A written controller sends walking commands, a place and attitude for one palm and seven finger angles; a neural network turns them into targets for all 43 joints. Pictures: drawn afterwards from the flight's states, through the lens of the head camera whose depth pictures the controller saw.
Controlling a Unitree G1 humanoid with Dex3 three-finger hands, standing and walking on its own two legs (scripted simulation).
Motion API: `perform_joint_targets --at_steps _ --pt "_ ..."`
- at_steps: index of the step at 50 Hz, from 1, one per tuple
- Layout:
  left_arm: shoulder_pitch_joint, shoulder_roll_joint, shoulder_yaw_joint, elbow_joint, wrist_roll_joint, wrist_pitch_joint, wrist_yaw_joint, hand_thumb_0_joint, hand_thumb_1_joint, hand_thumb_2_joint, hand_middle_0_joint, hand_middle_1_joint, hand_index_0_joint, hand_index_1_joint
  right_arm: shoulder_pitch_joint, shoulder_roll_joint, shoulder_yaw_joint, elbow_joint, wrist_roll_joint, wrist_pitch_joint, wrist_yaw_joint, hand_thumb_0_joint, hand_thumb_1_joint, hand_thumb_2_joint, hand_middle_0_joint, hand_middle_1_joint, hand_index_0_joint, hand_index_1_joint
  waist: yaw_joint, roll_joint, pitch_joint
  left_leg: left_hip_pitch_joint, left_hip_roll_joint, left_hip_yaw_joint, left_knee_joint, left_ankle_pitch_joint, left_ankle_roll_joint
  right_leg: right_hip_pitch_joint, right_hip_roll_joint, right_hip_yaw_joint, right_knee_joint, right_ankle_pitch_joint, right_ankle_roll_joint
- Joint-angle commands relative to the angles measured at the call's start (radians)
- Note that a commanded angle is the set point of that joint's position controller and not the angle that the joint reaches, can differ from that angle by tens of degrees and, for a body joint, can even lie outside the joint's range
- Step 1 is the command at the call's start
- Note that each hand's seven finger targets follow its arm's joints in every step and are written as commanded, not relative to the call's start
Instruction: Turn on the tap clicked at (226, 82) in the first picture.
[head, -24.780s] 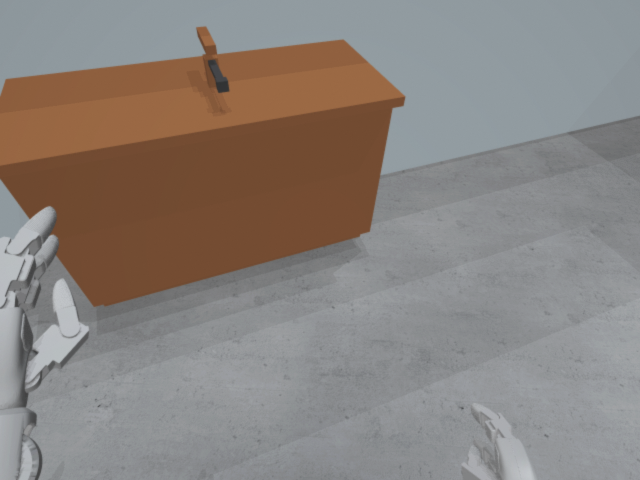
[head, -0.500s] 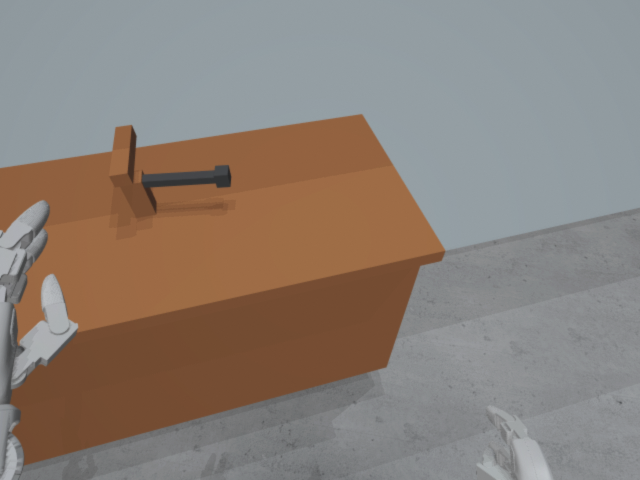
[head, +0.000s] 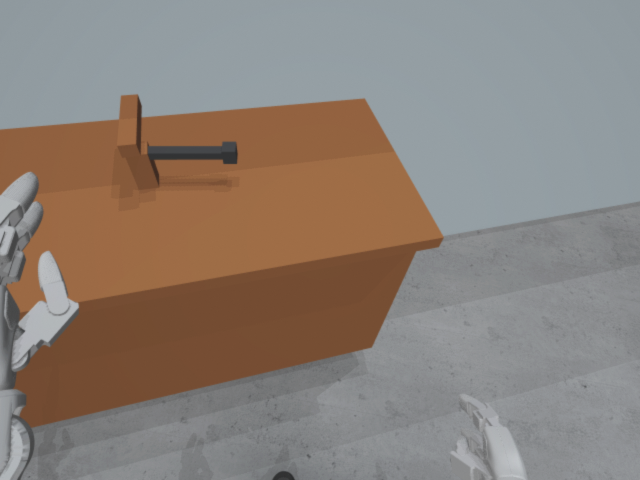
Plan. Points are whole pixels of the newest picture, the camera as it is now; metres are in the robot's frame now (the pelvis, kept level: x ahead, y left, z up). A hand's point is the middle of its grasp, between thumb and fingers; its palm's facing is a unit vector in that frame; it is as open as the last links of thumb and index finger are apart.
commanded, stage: step back with the hand held close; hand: left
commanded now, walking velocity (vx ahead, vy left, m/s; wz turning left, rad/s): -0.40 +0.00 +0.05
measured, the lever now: (229, 152) +0.61 +0.24 +0.00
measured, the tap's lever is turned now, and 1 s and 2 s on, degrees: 80 80 80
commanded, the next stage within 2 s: stop stepping back and stand still in 0.22 s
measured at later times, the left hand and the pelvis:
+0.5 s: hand out of the picture +0.10 +0.21 +0.14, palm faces +0.33 -0.87 -0.36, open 7.4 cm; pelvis -0.13 -0.03 -0.01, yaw +0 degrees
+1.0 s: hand out of the picture +0.01 +0.21 +0.15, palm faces +0.43 -0.81 -0.41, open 7.4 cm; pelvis -0.20 -0.05 -0.02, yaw +2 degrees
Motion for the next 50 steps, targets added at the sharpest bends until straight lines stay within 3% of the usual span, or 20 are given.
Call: perform_joint_targets --at_steps 1,7,8,10,12,16,19,21,23,25,29,31,33,35,40,42,44,48,49,50 --pt "-0.030 0.216 0.102 -0.285 -0.003 -0.054 -0.004 0.000 0.900 0.900 -0.200 -0.300 -0.200 -0.300 -0.063 -0.165 -0.064 -0.127 -0.002 -0.055 -0.002 0.000 -0.900 -0.900 0.200 0.300 0.200 0.300 -0.017 0.230 -0.306 0.432 0.215 -0.228 -0.064 0.299 0.003 -0.087 0.026 -0.020 -0.151 0.050 -0.002" --pt "0.121 0.257 0.198 -0.324 -0.055 -0.084 -0.038 0.000 0.900 0.900 -0.200 -0.300 -0.200 -0.300 -0.098 -0.144 -0.054 -0.162 0.004 -0.036 0.009 0.000 -0.900 -0.900 0.200 0.300 0.200 0.300 0.001 0.209 -0.336 0.335 0.188 -0.156 0.017 0.141 -0.035 0.030 -0.006 -0.037 -0.437 0.229 -0.027" --pt "0.118 0.274 0.209 -0.322 -0.056 -0.095 -0.042 0.000 0.900 0.900 -0.200 -0.300 -0.200 -0.300 -0.098 -0.147 -0.054 -0.167 0.009 -0.025 0.007 0.000 -0.900 -0.900 0.200 0.300 0.200 0.300 -0.007 0.115 -0.307 0.314 0.138 -0.095 0.132 0.034 -0.063 -0.004 -0.075 0.002 -0.510 0.372 -0.048" --pt "0.116 0.242 0.152 -0.252 -0.065 -0.086 -0.043 0.000 0.900 0.900 -0.200 -0.300 -0.200 -0.300 -0.063 -0.144 -0.084 -0.173 0.050 -0.012 0.001 0.000 -0.900 -0.900 0.200 0.300 0.200 0.300 -0.021 -0.360 -0.218 0.149 -0.070 -0.017 0.561 -0.373 -0.125 -0.125 -0.316 0.144 -0.507 0.654 -0.161" --pt "0.135 0.232 0.153 -0.174 -0.047 -0.048 -0.032 0.000 0.900 0.900 -0.200 -0.300 -0.200 -0.300 -0.100 -0.105 -0.049 -0.189 0.040 -0.011 -0.009 0.000 -0.900 -0.900 0.200 0.300 0.200 0.300 -0.038 -0.219 -0.132 -0.135 -0.027 -0.099 0.768 -0.458 -0.116 -0.024 -0.336 0.124 -0.361 1.021 -0.186" --pt "-0.130 0.221 0.101 -0.123 -0.021 -0.054 -0.010 0.000 0.900 0.900 -0.200 -0.300 -0.200 -0.300 -0.144 -0.122 -0.021 -0.158 0.031 0.000 -0.046 0.000 -0.900 -0.900 0.200 0.300 0.200 0.300 -0.064 -0.085 -0.093 -0.082 -0.002 -0.033 0.419 -0.427 -0.106 0.132 -0.284 0.069 -0.252 1.227 -0.123" --pt "-0.040 0.175 0.059 -0.183 -0.023 -0.025 0.008 0.000 0.900 0.900 -0.200 -0.300 -0.200 -0.300 -0.074 -0.162 -0.052 -0.195 0.054 0.006 -0.050 0.000 -0.900 -0.900 0.200 0.300 0.200 0.300 -0.073 -0.030 -0.214 0.153 0.004 -0.023 0.061 -0.057 -0.072 0.188 -0.230 0.062 -0.156 0.970 -0.074" --pt "0.048 0.222 0.102 -0.286 -0.036 -0.018 0.027 0.000 0.900 0.900 -0.200 -0.300 -0.200 -0.300 -0.043 -0.210 -0.081 -0.232 0.068 -0.003 -0.039 0.000 -0.900 -0.900 0.200 0.300 0.200 0.300 -0.047 0.125 -0.253 0.392 0.188 -0.179 0.052 0.457 -0.011 -0.006 -0.099 -0.005 -0.104 0.401 -0.007" --pt "0.100 0.220 0.116 -0.332 -0.034 -0.016 0.028 0.000 0.900 0.900 -0.200 -0.300 -0.200 -0.300 -0.027 -0.185 -0.069 -0.240 0.051 -0.024 -0.021 0.000 -0.900 -0.900 0.200 0.300 0.200 0.300 -0.064 0.239 -0.214 0.432 0.216 -0.284 0.039 0.587 0.015 -0.179 -0.026 -0.059 -0.043 0.051 0.000" --pt "0.075 0.243 0.145 -0.394 -0.033 -0.016 0.032 0.000 0.900 0.900 -0.200 -0.300 -0.200 -0.300 -0.037 -0.167 -0.055 -0.218 0.036 -0.052 -0.013 0.000 -0.900 -0.900 0.200 0.300 0.200 0.300 -0.062 0.295 -0.152 0.327 0.223 -0.314 -0.037 0.350 0.009 -0.156 -0.037 -0.048 0.010 -0.013 -0.002" --pt "0.093 0.199 0.140 -0.207 -0.031 -0.004 0.035 0.000 0.900 0.900 -0.200 -0.300 -0.200 -0.300 -0.042 -0.182 -0.051 -0.181 0.045 -0.052 -0.017 0.000 -0.900 -0.900 0.200 0.300 0.200 0.300 -0.063 0.144 -0.091 0.033 0.167 -0.225 -0.059 -0.358 -0.001 0.133 -0.018 -0.079 -0.262 0.154 -0.004" --pt "0.048 0.179 0.107 -0.132 -0.018 0.002 0.026 0.000 0.900 0.900 -0.200 -0.300 -0.200 -0.300 -0.054 -0.188 -0.059 -0.183 0.041 -0.034 -0.025 0.000 -0.900 -0.900 0.200 0.300 0.200 0.300 -0.070 0.052 -0.032 -0.093 0.085 -0.161 0.004 -0.682 -0.023 0.126 -0.046 -0.020 -0.329 -0.050 -0.045" --pt "0.004 0.167 0.075 -0.098 -0.011 0.012 0.019 0.000 0.900 0.900 -0.200 -0.300 -0.200 -0.300 -0.038 -0.177 -0.063 -0.180 0.037 -0.020 -0.030 0.000 -0.900 -0.900 0.200 0.300 0.200 0.300 -0.072 -0.112 0.028 -0.089 0.013 -0.080 0.344 -0.544 -0.039 -0.067 -0.183 0.256 -0.471 -0.312 -0.158" --pt "-0.101 0.183 0.055 -0.152 -0.016 -0.001 0.014 0.000 0.900 0.900 -0.200 -0.300 -0.200 -0.300 -0.012 -0.168 -0.062 -0.160 0.048 -0.034 -0.018 0.000 -0.900 -0.900 0.200 0.300 0.200 0.300 -0.081 -0.219 -0.069 -0.071 0.004 -0.061 0.636 -0.350 -0.054 -0.015 -0.331 0.402 -0.513 -0.096 -0.235" --pt "-0.177 0.175 0.021 -0.131 -0.011 0.011 0.033 0.000 0.900 0.900 -0.200 -0.300 -0.200 -0.300 -0.032 -0.167 -0.029 -0.150 0.030 -0.035 -0.049 0.000 -0.900 -0.900 0.200 0.300 0.200 0.300 -0.097 0.013 -0.001 0.221 0.027 -0.047 0.203 -0.477 -0.023 -0.340 -0.176 0.086 -0.323 -0.296 -0.127" --pt "-0.177 0.192 0.060 -0.233 -0.005 -0.004 0.045 0.000 0.900 0.900 -0.200 -0.300 -0.200 -0.300 -0.015 -0.196 -0.034 -0.166 0.028 -0.046 -0.053 0.000 -0.900 -0.900 0.200 0.300 0.200 0.300 -0.091 0.371 -0.014 0.206 0.259 -0.472 -0.166 -0.749 0.088 -0.337 0.029 -0.109 0.165 -0.070 -0.030" --pt "-0.148 0.221 0.109 -0.217 0.000 0.001 0.036 0.000 0.900 0.900 -0.200 -0.300 -0.200 -0.300 -0.021 -0.146 -0.042 -0.164 0.037 -0.060 -0.034 0.000 -0.900 -0.900 0.200 0.300 0.200 0.300 -0.079 0.258 -0.001 0.000 0.289 -0.471 -0.213 -0.738 0.138 -0.234 -0.020 -0.053 0.425 -0.023 -0.010" --pt "-0.016 0.185 0.105 -0.098 -0.005 0.004 0.027 0.000 0.900 0.900 -0.200 -0.300 -0.200 -0.300 -0.061 -0.156 -0.033 -0.153 0.031 -0.064 -0.025 0.000 -0.900 -0.900 0.200 0.300 0.200 0.300 -0.033 0.151 0.037 -0.194 0.202 -0.246 -0.050 -0.678 0.034 0.144 -0.022 -0.101 -0.116 0.005 -0.029" --pt "-0.020 0.174 0.092 -0.102 0.002 -0.001 0.020 0.000 0.900 0.900 -0.200 -0.300 -0.200 -0.300 -0.050 -0.159 -0.043 -0.158 0.029 -0.059 -0.027 0.000 -0.900 -0.900 0.200 0.300 0.200 0.300 -0.024 0.013 0.044 -0.225 0.110 -0.141 0.167 -0.596 -0.007 0.199 -0.033 -0.043 -0.319 0.021 -0.048" --pt "-0.024 0.196 0.098 -0.109 0.005 -0.006 0.011 0.000 0.900 0.900 -0.200 -0.300 -0.200 -0.300 -0.042 -0.153 -0.055 -0.163 0.030 -0.052 -0.022 0.000 -0.900 -0.900 0.200 0.300 0.200 0.300 -0.035 -0.258 0.029 -0.274 -0.009 -0.026 0.531 -0.489 -0.048 0.165 -0.226 0.322 -0.510 -0.102 -0.134"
